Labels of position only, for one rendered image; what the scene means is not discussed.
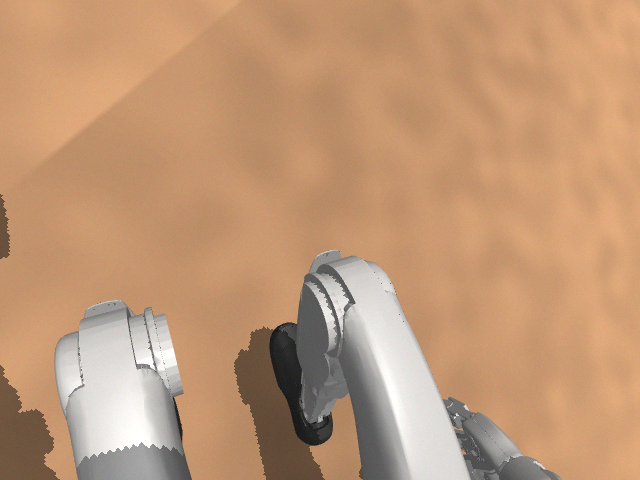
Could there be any right robot foot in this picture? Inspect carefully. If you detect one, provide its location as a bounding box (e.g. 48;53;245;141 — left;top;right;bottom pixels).
270;322;333;445

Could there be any right robot hand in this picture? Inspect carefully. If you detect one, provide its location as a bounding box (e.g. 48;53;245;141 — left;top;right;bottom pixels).
442;397;524;480

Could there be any right robot arm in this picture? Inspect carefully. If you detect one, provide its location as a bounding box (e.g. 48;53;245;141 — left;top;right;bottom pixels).
499;456;562;480

